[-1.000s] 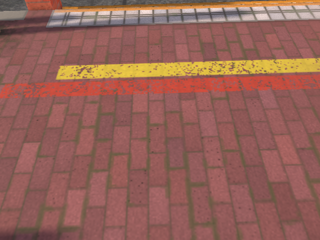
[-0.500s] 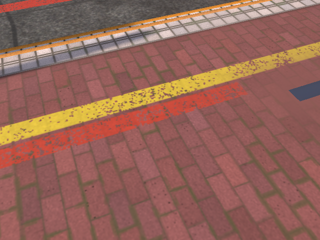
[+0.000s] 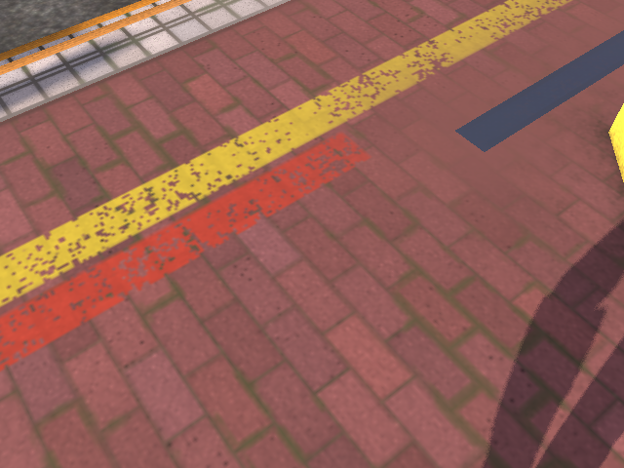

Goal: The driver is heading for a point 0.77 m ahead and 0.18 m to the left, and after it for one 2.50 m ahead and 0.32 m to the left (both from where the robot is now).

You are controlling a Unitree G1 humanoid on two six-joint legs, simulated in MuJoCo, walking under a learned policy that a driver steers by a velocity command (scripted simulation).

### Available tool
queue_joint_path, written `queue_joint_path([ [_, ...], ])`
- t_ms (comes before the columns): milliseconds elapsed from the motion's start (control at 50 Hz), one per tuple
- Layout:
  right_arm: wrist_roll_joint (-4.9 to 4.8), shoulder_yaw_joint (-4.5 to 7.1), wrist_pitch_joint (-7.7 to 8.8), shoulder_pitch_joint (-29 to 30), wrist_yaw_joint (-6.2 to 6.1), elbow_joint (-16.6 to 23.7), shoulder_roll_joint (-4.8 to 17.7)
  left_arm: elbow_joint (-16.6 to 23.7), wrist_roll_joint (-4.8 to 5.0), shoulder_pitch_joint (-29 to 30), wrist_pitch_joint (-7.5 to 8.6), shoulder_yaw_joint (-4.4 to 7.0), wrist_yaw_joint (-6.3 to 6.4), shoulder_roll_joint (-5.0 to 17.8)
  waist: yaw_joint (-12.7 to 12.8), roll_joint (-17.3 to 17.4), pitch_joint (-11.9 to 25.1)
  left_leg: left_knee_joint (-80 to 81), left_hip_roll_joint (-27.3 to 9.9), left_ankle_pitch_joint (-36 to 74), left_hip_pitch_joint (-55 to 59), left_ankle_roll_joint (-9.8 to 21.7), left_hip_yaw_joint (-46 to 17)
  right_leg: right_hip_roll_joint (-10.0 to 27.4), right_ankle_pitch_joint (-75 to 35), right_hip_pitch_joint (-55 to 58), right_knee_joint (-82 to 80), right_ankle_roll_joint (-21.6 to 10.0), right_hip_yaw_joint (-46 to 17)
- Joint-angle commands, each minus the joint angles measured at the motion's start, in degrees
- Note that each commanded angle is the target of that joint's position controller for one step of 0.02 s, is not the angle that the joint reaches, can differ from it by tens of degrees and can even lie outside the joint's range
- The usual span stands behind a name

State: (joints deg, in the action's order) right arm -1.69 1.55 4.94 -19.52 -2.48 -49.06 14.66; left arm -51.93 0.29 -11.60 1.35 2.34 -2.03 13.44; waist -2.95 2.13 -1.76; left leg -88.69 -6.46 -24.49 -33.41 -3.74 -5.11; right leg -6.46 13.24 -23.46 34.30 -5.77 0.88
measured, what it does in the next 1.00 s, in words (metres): walks ahead: left foot, then right foot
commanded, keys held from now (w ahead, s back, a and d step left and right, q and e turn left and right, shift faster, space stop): w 0.82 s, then w+q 0.18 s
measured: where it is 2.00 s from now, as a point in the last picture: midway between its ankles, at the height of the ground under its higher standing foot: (297, 304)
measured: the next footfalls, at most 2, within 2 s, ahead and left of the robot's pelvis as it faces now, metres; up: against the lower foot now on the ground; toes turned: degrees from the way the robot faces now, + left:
left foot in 0.32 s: +0.35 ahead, +0.17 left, +0.00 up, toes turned +0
right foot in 0.86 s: +0.63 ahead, -0.07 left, +0.00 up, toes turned -2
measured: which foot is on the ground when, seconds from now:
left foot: up 0.00-0.30, down 0.32-0.86, up 0.88-1.00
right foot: down 0.00-0.34, up 0.36-0.84, down 0.86-1.00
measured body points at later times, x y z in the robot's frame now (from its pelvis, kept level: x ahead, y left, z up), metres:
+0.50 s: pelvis +0.27 +0.09 +0.02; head +0.29 +0.10 +0.47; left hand +0.36 +0.36 -0.12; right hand +0.35 -0.17 -0.10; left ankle +0.31 +0.17 -0.72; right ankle +0.26 -0.07 -0.64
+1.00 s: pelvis +0.54 +0.02 +0.02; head +0.57 +0.01 +0.47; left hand +0.67 +0.28 -0.10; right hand +0.57 -0.24 -0.13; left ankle +0.45 +0.17 -0.63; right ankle +0.58 -0.07 -0.72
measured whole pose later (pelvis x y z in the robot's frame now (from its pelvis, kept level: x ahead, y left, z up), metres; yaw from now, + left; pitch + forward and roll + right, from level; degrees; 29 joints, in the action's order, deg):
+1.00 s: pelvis +0.54 +0.02 +0.02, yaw +2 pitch +2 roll -1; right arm -2.1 4.7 4.6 -18.1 -0.8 -55.1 14.2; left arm -51.5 0.0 -6.2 5.6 3.9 -0.6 12.5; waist -0.8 2.3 -1.4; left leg -65.6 -3.1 -20.9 -24.7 2.3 -2.6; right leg -1.1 8.8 -17.8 24.3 -2.7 4.7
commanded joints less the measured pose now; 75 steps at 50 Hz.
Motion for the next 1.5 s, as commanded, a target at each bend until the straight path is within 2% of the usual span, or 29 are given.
queue_joint_path([
  [20,1.49,1.91,-0.87,-7.12,-0.93,2.96,3.1,4.53,-0.4,3.19,2.9,1.49,1.04,7.13,-2.94,-1.81,5.04,14.14,-4.72,5.87,-3.16,-1.66,-2.38,22.59,-17.99,1.54,-17.09,-13.15,-24.74],
  [100,2.44,1.6,-0.52,6.02,-0.11,6.64,1.38,2.26,0.13,-2.29,3.51,2.16,3.48,8.03,0.97,-5.09,2.33,34.72,-3.1,21.22,-2.43,-0.28,0.07,16.06,-20.66,1.01,-18.35,-9.9,-14.45],
  [220,0.37,1.7,0.22,20.03,1.94,10.02,2.43,0.21,1.63,-8.81,2.76,2.95,3.36,8.45,6.44,-4.57,-1.37,52.74,1.77,26.48,0.19,2.42,3.55,16.8,-8.6,9.97,-18.65,-7.42,-13.76],
  [300,0.88,3.21,0.81,14.68,3.0,9.6,4.79,-0.53,1.35,-8.86,2.01,3.13,3.11,8.83,2.26,-6.24,2.66,58.54,5.25,18.6,11.75,7.42,6.56,16.25,-21.74,15.63,-8.58,-4.33,-12.58],
  [320,1.41,4.66,1.05,4.41,2.96,6.78,7.83,-0.11,0.81,-8.03,2.05,2.43,3.0,6.88,-2.07,-4.2,8.8,57.11,2.85,22.9,25.87,10.3,3.77,12.49,-24.81,10.85,3.77,-2.17,-9.02],
  [340,2.2,6.35,1.14,-5.86,3.15,4.49,13.76,0.39,0.92,-13.37,3.01,0.92,2.65,1.88,-3.32,8.21,19.33,59.12,-10.84,18.13,50.86,19.12,-16.97,4.81,-9.03,-9.88,27.05,2.47,-2.98],
  [360,1.26,6.19,0.77,-10.17,3.61,3.17,11.93,0.48,0.78,-12.43,4.17,1.1,2.11,3.98,-4.84,14.89,23.96,69.25,-16.4,6.6,56.05,22.39,-37.0,2.55,18.45,-19.6,37.01,3.56,-6.35],
  [380,1.08,5.07,0.73,-5.66,3.57,4.15,8.97,1.28,1.75,-7.84,4.61,2.6,2.09,8.29,-4.42,10.14,15.61,71.25,-15.44,-0.92,51.25,20.1,-34.16,5.64,16.68,-26.3,41.55,3.03,-7.9],
  [420,1.75,4.09,0.28,3.94,3.41,5.6,6.14,3.19,1.01,-0.34,4.27,2.73,2.78,7.33,-1.05,2.26,4.4,74.24,-11.12,5.01,33.01,17.22,-20.66,10.69,7.67,-23.92,35.3,2.4,-5.02],
  [500,1.88,4.07,1.15,6.72,3.68,4.67,4.98,1.92,0.16,-2.99,2.36,2.83,3.09,4.06,3.73,3.26,3.8,79.54,-6.68,17.01,21.91,15.85,-9.49,12.86,-0.92,-13.91,25.45,2.82,-4.62],
  [640,0.71,4.59,1.0,-0.46,2.02,-0.58,6.64,4.91,0.09,9.96,2.95,2.17,2.42,2.44,0.91,2.69,1.12,81.08,-4.73,23.22,25.02,14.38,-0.89,11.17,-18.54,-14.35,3.8,4.85,-3.2],
  [780,0.29,5.07,-0.14,-5.38,1.63,-5.17,7.75,7.88,0.91,19.89,3.97,1.48,0.67,3.23,-1.67,3.32,-2.46,76.72,-8.44,26.78,34.69,14.2,-1.57,9.34,-11.69,-13.99,-5.94,3.3,-1.22],
  [820,0.11,5.33,-0.63,-4.19,1.51,-5.55,8.63,7.2,0.97,16.55,4.42,2.2,0.31,4.98,0.99,4.56,-0.23,71.98,-8.71,37.8,35.94,13.12,-0.95,7.56,-8.08,-6.77,-8.08,1.44,0.44],
  [860,0.13,4.47,-0.82,-1.85,1.57,-4.73,6.82,2.24,0.3,-0.05,4.84,4.71,0.85,9.71,8.88,2.76,9.73,54.27,-3.77,47.29,26.76,10.27,2.06,8.02,-10.73,20.0,-8.2,-2.18,-0.99],
  [880,0.94,3.13,-0.16,-3.49,1.87,-2.95,3.03,0.63,-0.78,-10.62,4.72,6.19,1.57,15.31,11.03,-6.33,19.34,32.91,2.75,27.96,6.07,6.41,5.86,22.88,-9.73,44.1,-6.95,-8.54,-19.32],
  [900,0.63,1.86,0.91,-6.96,2.08,-3.41,-0.12,-0.11,-0.16,-12.55,4.24,5.46,1.53,14.23,9.66,-16.42,25.16,20.07,8.26,-8.77,-6.37,5.34,0.93,30.72,-3.01,50.87,-13.5,-12.71,-37.73],
  [920,-0.93,3.79,1.43,-2.7,2.06,-3.3,6.17,0.25,0.03,-9.94,4.09,4.21,1.82,9.41,10.24,-12.06,18.82,14.61,5.05,-6.6,-11.2,6.0,-2.98,28.36,1.42,45.39,-15.31,-10.18,-32.82],
  [940,-1.39,4.26,1.52,1.19,1.91,-2.09,7.64,1.21,0.34,-4.54,4.17,3.53,1.94,7.34,8.92,-10.45,12.04,15.55,2.21,-0.93,-12.06,6.49,-1.3,26.47,-0.14,36.92,-17.3,-7.74,-24.44],
  [1000,-0.41,4.76,-0.09,2.39,1.32,-2.05,4.45,1.19,-0.9,2.57,5.02,2.45,1.49,3.54,4.03,-8.52,4.15,21.62,-1.98,8.73,-4.43,6.48,-0.91,21.31,-5.61,19.66,-24.05,-4.8,-12.02],
  [1120,0.3,4.55,-1.84,6.98,1.9,0.71,1.96,-0.98,-1.37,2.41,5.36,2.95,2.9,6.1,1.98,-5.51,-0.9,34.67,-0.82,21.41,-5.93,4.93,-0.18,19.42,-27.39,14.25,-25.85,-4.01,2.14],
  [1240,1.25,3.27,-2.43,16.2,4.56,5.92,1.23,-2.15,0.14,-0.69,3.26,3.37,4.91,9.74,4.27,-5.24,0.13,51.91,2.49,28.89,0.59,5.76,7.06,19.76,-37.71,19.63,-20.05,-2.06,8.91],
  [1300,1.59,4.34,-2.89,13.14,5.69,7.15,4.89,-1.29,1.27,0.95,1.69,4.27,5.56,11.84,1.23,-6.9,2.87,53.78,5.22,19.71,4.53,8.41,8.75,21.65,-48.24,24.98,-10.76,-0.47,9.0],
  [1340,1.49,6.43,-2.59,2.57,5.53,4.76,9.34,-0.01,1.28,2.1,0.73,4.39,5.75,11.8,-4.04,-3.98,8.16,61.64,8.94,25.21,18.43,11.31,9.27,17.61,-44.53,22.76,7.05,2.84,10.29],
  [1360,2.01,7.53,-2.68,0.45,4.04,5.12,14.28,0.92,-0.69,-1.29,0.89,3.39,5.11,8.95,-2.99,6.65,13.22,60.38,-0.72,51.98,33.08,14.88,-3.87,12.94,-19.13,9.93,24.24,6.38,10.77],
  [1380,3.22,6.96,-2.44,3.88,3.66,7.23,17.28,1.93,-2.4,-8.04,1.64,1.53,3.84,3.57,3.36,14.98,21.33,59.83,-15.51,72.4,48.81,28.26,-29.09,1.67,28.81,-8.7,43.58,9.64,3.17],
  [1400,3.01,5.81,-2.75,3.33,3.84,8.7,12.83,0.83,-0.5,-6.8,2.23,2.2,2.76,7.89,-0.15,6.52,28.37,63.42,-15.52,61.59,47.55,29.01,-28.78,4.26,27.32,-9.42,47.77,8.6,-6.99],
  [1420,2.47,5.0,-2.65,7.97,3.78,9.69,10.06,1.97,1.37,-2.05,2.05,2.61,2.61,9.03,0.15,2.93,21.02,64.74,-12.78,53.18,41.35,25.95,-21.68,6.52,22.15,-13.03,46.33,7.81,-6.11],
  [1440,1.49,4.32,-2.79,10.86,3.47,9.53,7.63,1.77,1.08,0.32,1.35,2.66,3.37,8.54,1.35,-2.2,14.7,66.17,-9.65,45.94,33.92,22.25,-15.94,9.16,17.79,-13.69,41.8,7.89,-4.96],
  [1500,2.71,3.74,-3.0,13.16,3.01,9.06,6.91,1.38,-0.12,0.13,-1.17,3.28,4.92,8.55,4.22,0.97,9.93,70.45,-5.3,38.21,18.5,19.26,-10.41,10.19,11.54,-4.49,33.49,8.19,-4.14],
])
